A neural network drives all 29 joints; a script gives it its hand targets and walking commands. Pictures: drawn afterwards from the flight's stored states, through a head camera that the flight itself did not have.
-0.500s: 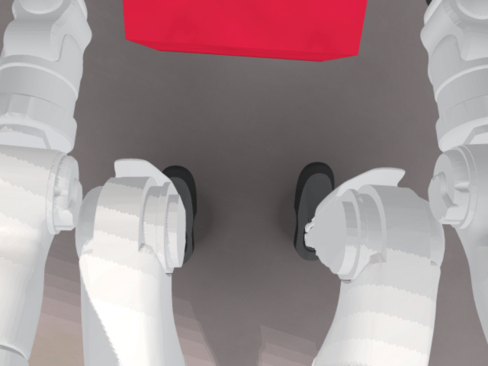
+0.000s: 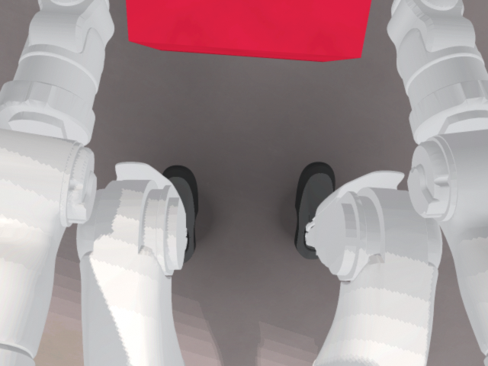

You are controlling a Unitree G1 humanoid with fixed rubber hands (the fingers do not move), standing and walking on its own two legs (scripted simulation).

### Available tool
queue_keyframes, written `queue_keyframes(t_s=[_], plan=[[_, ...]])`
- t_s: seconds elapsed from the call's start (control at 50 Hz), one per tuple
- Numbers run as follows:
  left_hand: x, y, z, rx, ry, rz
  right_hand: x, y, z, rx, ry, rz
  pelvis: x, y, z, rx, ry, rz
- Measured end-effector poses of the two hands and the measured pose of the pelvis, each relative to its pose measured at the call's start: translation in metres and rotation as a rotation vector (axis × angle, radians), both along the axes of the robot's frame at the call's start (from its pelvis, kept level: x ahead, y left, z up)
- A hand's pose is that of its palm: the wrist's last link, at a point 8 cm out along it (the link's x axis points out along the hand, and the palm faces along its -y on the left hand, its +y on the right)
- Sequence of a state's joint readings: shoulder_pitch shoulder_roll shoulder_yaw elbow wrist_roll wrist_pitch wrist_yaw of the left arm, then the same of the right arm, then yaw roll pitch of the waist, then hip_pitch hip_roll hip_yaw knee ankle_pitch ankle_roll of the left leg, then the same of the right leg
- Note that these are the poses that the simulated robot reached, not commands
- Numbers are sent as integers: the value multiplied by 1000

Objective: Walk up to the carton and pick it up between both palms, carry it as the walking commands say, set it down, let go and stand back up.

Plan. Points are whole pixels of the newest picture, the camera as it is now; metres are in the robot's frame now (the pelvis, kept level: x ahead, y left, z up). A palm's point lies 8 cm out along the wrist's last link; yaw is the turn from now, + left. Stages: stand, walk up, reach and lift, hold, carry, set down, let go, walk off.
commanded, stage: reach and lift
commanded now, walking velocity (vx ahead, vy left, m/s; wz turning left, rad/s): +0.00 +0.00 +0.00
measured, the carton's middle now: out of the picture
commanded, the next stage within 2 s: none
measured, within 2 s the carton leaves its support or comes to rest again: leaves its support in 0.72 s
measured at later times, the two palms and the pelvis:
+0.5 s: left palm out of the picture +0.53 +0.18 -0.20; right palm out of the picture +0.53 -0.18 -0.19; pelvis -0.01 -0.01 -0.01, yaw +0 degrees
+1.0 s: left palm out of the picture +0.53 +0.18 -0.17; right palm out of the picture +0.53 -0.18 -0.16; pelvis -0.02 +0.00 -0.01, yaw +0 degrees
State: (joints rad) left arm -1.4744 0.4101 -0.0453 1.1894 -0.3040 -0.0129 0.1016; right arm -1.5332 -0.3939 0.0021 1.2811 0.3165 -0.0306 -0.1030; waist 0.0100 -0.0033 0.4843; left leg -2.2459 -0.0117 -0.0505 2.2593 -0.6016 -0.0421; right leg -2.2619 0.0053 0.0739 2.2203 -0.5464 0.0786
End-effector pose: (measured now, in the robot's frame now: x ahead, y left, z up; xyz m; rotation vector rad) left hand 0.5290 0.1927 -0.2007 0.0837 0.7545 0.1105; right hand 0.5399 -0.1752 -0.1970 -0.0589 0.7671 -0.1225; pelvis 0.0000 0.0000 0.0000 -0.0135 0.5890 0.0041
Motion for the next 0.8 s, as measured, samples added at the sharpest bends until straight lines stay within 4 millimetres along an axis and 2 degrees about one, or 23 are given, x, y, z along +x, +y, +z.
queue_keyframes(t_s=[0.3, 0.66, 0.72, 0.8], plan=[[-3, -6, 2, -5, 30, 35, -8, -2, 2, 6, 32, -23, -8, -2, -4, 4, -47, 3], [-3, -9, 4, -5, 56, 2, -7, -6, 4, -5, 61, -1, -4, -6, -9, 7, -39, -3], [1, -8, 9, 7, 33, -10, 0, -5, 7, -14, 36, 7, -8, -5, -8, 6, -64, 0], [8, -7, 26, 0, -34, 17, 7, -2, 22, -4, -26, -17, -10, -4, -8, 8, -77, 1]])
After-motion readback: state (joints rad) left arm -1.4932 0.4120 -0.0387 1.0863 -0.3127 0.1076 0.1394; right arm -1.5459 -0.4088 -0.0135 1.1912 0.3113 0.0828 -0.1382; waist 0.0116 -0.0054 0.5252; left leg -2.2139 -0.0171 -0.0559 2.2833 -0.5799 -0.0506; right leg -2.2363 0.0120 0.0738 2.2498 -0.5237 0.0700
